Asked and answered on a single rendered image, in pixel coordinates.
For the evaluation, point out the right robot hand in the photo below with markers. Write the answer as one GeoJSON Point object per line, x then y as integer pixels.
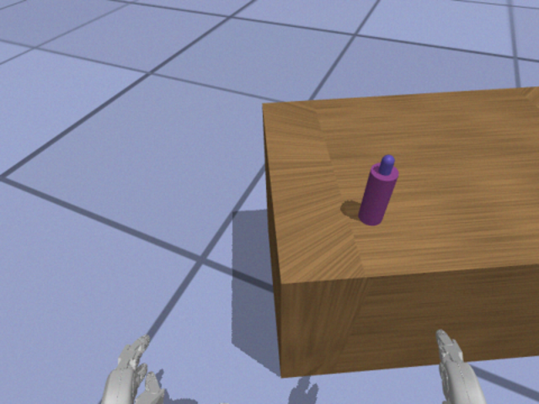
{"type": "Point", "coordinates": [459, 381]}

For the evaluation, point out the bottle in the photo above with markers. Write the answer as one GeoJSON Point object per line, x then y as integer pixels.
{"type": "Point", "coordinates": [380, 184]}

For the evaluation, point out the left robot hand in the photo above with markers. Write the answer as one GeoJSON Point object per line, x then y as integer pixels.
{"type": "Point", "coordinates": [122, 383]}

